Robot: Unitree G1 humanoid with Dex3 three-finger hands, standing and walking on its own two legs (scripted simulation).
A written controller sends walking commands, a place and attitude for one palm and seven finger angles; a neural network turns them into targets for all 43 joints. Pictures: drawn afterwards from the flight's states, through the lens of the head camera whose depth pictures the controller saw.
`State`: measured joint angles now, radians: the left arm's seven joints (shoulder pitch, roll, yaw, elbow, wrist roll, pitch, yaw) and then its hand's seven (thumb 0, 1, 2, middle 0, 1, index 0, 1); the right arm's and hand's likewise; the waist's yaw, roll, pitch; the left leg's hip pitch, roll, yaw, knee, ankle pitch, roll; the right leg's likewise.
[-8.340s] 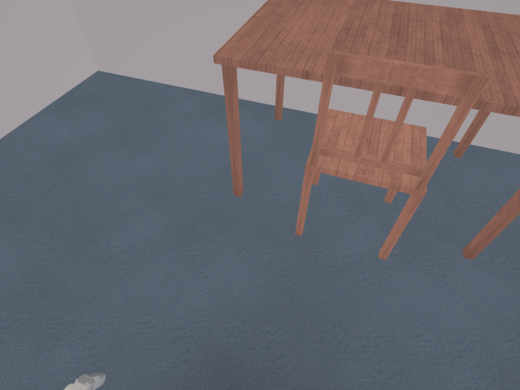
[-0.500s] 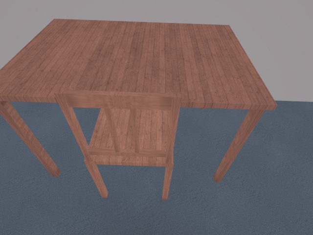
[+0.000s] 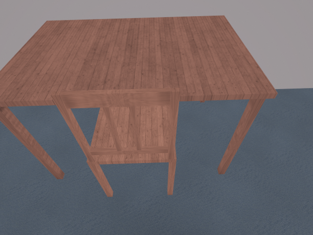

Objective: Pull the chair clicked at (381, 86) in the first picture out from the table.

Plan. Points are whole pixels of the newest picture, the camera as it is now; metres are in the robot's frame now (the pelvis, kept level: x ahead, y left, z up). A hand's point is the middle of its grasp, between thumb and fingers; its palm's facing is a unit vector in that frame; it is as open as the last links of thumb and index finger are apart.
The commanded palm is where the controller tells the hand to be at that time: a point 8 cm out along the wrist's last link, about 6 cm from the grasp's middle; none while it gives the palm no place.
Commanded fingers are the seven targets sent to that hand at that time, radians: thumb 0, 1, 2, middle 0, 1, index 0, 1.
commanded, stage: look again from close up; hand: left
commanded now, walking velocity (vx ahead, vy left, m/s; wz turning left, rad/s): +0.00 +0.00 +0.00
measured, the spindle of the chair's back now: (113, 130) +0.49 +0.20 -0.09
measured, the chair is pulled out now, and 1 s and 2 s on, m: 0.00 0.00 0.00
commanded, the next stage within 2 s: raise the hand toward the chair's back in 0.60 s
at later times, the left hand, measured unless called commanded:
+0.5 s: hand out of the picture +0.03 +0.17 -0.16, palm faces +0.02 -0.97 -0.22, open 7.3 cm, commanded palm none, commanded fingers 0.00 0.90 0.90 -0.20 -0.30 -0.20 -0.30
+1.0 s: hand (104, 200) +0.21 +0.15 -0.01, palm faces +0.07 -1.00 +0.01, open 8.2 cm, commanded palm +0.13 +0.21 -0.06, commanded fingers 0.00 0.53 0.74 -0.16 -0.24 -0.16 -0.24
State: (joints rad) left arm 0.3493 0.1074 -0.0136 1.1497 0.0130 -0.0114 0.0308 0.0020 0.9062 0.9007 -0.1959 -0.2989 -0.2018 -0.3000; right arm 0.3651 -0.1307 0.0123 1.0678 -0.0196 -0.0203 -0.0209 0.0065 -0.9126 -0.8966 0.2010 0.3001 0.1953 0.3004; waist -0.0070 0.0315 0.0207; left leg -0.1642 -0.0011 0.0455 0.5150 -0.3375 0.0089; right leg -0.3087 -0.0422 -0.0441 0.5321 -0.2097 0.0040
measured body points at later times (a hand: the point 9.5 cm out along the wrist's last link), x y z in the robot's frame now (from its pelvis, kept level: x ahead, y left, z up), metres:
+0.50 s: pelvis +0.01 -0.01 +0.01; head +0.03 -0.03 +0.45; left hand +0.03 +0.22 -0.15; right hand +0.01 -0.22 -0.16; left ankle -0.04 +0.11 -0.73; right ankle +0.05 -0.12 -0.73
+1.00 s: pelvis -0.01 -0.02 -0.05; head +0.02 -0.02 +0.40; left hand +0.20 +0.20 -0.01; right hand +0.18 -0.29 -0.10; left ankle -0.04 +0.11 -0.73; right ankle +0.05 -0.12 -0.73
